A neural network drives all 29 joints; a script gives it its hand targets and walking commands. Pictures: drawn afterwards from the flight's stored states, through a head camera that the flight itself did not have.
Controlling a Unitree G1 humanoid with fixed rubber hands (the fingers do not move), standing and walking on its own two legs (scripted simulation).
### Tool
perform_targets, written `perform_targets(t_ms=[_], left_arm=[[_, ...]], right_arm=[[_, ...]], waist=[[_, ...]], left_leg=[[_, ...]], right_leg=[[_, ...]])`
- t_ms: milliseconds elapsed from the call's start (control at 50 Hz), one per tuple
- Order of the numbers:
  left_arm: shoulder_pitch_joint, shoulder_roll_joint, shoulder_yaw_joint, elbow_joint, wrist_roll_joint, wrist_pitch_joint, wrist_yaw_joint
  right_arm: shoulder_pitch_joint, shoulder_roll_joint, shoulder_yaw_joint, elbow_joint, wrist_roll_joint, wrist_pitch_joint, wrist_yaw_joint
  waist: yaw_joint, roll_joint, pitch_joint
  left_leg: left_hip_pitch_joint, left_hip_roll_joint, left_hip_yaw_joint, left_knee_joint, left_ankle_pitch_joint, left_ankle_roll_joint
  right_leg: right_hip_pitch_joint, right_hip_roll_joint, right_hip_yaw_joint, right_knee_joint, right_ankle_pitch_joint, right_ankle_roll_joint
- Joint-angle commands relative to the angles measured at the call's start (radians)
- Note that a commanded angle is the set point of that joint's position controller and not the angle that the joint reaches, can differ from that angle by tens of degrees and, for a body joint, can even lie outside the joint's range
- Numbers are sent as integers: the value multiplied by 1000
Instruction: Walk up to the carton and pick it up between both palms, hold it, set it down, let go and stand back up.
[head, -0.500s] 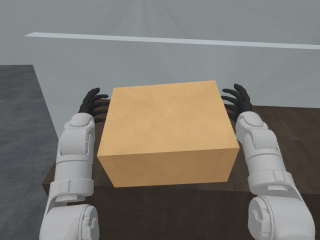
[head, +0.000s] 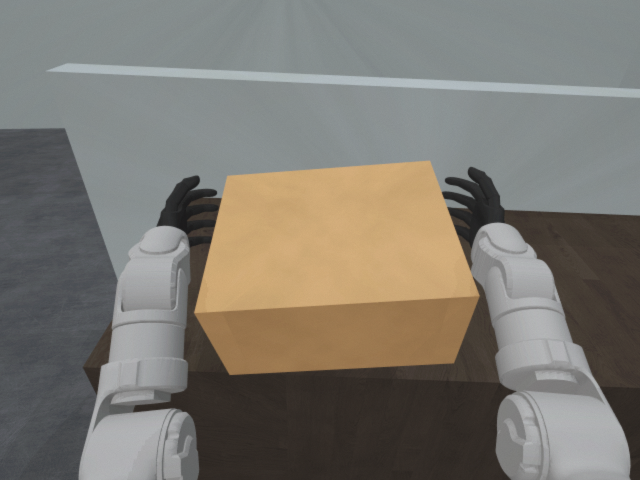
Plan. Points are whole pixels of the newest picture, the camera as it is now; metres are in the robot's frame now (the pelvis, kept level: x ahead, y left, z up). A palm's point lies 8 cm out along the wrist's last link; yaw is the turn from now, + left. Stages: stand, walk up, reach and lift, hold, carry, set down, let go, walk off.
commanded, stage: hold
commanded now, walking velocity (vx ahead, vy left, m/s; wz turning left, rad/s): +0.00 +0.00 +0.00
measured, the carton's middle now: (333, 263) +0.38 +0.00 +0.14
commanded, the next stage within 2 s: set down in 0.32 s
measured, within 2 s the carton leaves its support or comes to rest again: neither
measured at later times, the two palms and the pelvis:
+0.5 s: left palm (175, 229) +0.35 +0.20 +0.21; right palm (488, 220) +0.36 -0.18 +0.23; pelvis +0.00 +0.00 +0.00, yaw +0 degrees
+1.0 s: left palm (195, 248) +0.40 +0.20 +0.15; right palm (470, 224) +0.40 -0.18 +0.20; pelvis +0.03 -0.01 +0.00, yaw +0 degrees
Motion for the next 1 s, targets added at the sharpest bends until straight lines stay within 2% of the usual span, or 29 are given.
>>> perform_targets(t_ms=[0, 20, 40, 60, 80, 100, 160, 200, 220, 240, 260, 280, 300, 320, 340, 360, 380, 400, 460, 540, 560, 600, 680, 780, 820, 840, 860, 880, 980], left_arm=[[-750, -493, -299, -269, -126, -106, -180], [-746, -491, -313, -256, -134, -106, -175], [-751, -479, -288, -215, -120, -103, -177], [-741, -483, -275, -167, -116, -105, -179], [-746, -516, -317, -267, -135, -108, -178], [-762, -495, -305, -244, -124, -105, -173], [-723, -486, -281, -219, -109, -97, -177], [-742, -502, -289, -199, -109, -96, -187], [-739, -480, -288, -237, -113, -101, -184], [-764, -517, -342, -258, -148, -113, -173], [-749, -488, -281, -194, -110, -102, -178], [-743, -500, -312, -231, -131, -105, -179], [-766, -503, -338, -294, -148, -114, -175], [-741, -512, -373, -184, -150, -132, -174], [-792, -529, -396, -231, -164, -150, -178], [-811, -528, -450, -269, -201, -167, -166], [-792, -533, -420, -223, -181, -170, -170], [-817, -510, -352, -129, -156, -168, -176], [-854, -492, -289, -100, -113, -214, -198], [-840, -473, -200, 6, -48, -250, -228], [-825, -473, -182, 65, -28, -259, -240], [-819, -483, -183, 61, -14, -278, -258], [-805, -478, -189, 65, 7, -314, -256], [-784, -466, -234, -40, 3, -367, -235], [-752, -472, -243, -125, -10, -392, -228], [-778, -473, -267, -173, -16, -417, -208], [-778, -484, -291, -224, -40, -433, -200], [-764, -478, -322, -266, -53, -445, -183], [-676, -480, -378, -212, -76, -458, -165]], right_arm=[[-791, 452, 375, -345, 197, -72, 147], [-770, 439, 368, -320, 195, -66, 147], [-784, 448, 379, -315, 209, -66, 152], [-813, 427, 363, -283, 192, -65, 153], [-799, 461, 387, -368, 204, -78, 151], [-773, 430, 378, -303, 210, -60, 150], [-786, 453, 395, -334, 210, -66, 147], [-770, 440, 346, -274, 182, -61, 152], [-768, 460, 383, -316, 195, -63, 152], [-770, 435, 361, -286, 199, -61, 151], [-795, 431, 366, -291, 201, -63, 148], [-781, 416, 361, -320, 190, -68, 149], [-765, 441, 386, -328, 207, -62, 148], [-740, 522, 424, -364, 197, -67, 119], [-775, 519, 403, -396, 186, -94, 116], [-778, 521, 431, -418, 197, -99, 115], [-810, 496, 404, -425, 172, -118, 115], [-838, 508, 360, -365, 145, -121, 118], [-791, 531, 285, -276, 40, -164, 119], [-809, 514, 232, -192, -26, -235, 130], [-828, 512, 210, -191, -49, -249, 129], [-772, 491, 171, -124, -76, -273, 124], [-710, 469, 179, -90, -97, -317, 124], [-590, 521, 277, -85, -79, -351, 117], [-557, 534, 336, -150, -46, -379, 109], [-533, 562, 358, -152, -51, -384, 107], [-499, 584, 405, -163, -27, -384, 105], [-523, 566, 422, -252, -9, -407, 103], [-485, 548, 463, -280, -3, -415, 83]], waist=[[-4, 24, -358], [-10, 23, -333], [16, 40, -291], [-13, 17, -257], [4, 32, -379], [-11, 29, -321], [13, 11, -319], [-10, 25, -250], [14, 11, -336], [-32, 50, -317], [-4, 52, -290], [-29, 29, -341], [-9, 30, -372], [-24, -22, -363], [-21, 32, -426], [-28, 23, -446], [-20, 41, -410], [-11, 6, -317], [-28, -24, -293], [-8, -2, -205], [-23, -16, -201], [-42, 4, -212], [-36, 24, -168], [-29, 32, -194], [-11, 49, -266], [-24, 37, -354], [0, 70, -404], [-6, 84, -468], [-9, 39, -435]], left_leg=[[266, -43, 31, -118, 71, 6], [265, -38, 22, -130, 49, 1], [226, -42, 36, -133, 29, 1], [228, -41, 34, -147, -26, 10], [273, -35, 25, -121, 91, -2], [271, -40, 21, -118, 76, 0], [246, -38, 24, -128, 48, 6], [229, -30, 19, -148, -16, 0], [246, -37, 29, -129, 67, 4], [264, -38, 20, -125, 53, -11], [249, -37, 28, -136, 25, 1], [279, -43, 30, -125, 62, 1], [295, -32, 20, -113, 134, -6], [324, -35, 37, -124, 45, 16], [305, -32, 28, -119, 46, 10], [311, -30, 30, -105, 83, 3], [296, -40, 37, -110, 53, 1], [261, -31, 32, -130, -61, 18], [230, -26, 44, -153, -146, 29], [234, -33, 70, -162, -175, 28], [233, -36, 73, -166, -200, 33], [274, -29, 81, -171, -186, 22], [286, -27, 96, -180, -174, 8], [352, -24, 102, -156, 23, -17], [391, -26, 107, -127, 159, -27], [429, -26, 100, -113, 208, -34], [458, -22, 104, -95, 306, -48], [478, -20, 94, -62, 441, -61], [420, -27, 85, -67, 386, -59]], right_leg=[[6, 17, -9, -126, 69, 6], [-32, 21, -14, -132, 21, 9], [-30, 16, -3, -135, 7, 2], [-58, 15, -5, -148, -45, 4], [-13, 25, -5, -127, 69, 6], [-4, 18, -3, -131, 54, 10], [-2, 20, -3, -128, 43, 8], [-36, 21, -5, -141, -32, -1], [6, 21, 2, -130, 46, 3], [-37, 26, -5, -132, 20, -1], [-28, 14, 4, -137, 1, 0], [-15, 16, -6, -134, 42, 7], [3, 24, -2, -122, 100, 8], [18, 32, -13, -140, 30, 25], [24, 25, -12, -138, 32, 20], [22, 25, -14, -122, 62, 26], [4, 33, -18, -127, 32, 22], [-39, 17, -15, -150, -72, 21], [-43, 1, -25, -147, -138, 22], [-46, -4, -38, -145, -194, 17], [-47, -6, -46, -144, -214, 22], [-40, -3, -48, -146, -208, 16], [-26, -5, -67, -145, -191, 20], [12, 0, -67, -136, -15, 31], [70, 2, -57, -118, 121, 37], [71, 8, -61, -110, 175, 39], [91, 5, -48, -87, 279, 44], [122, 11, -56, -76, 372, 46], [150, 12, -46, -75, 444, 58]])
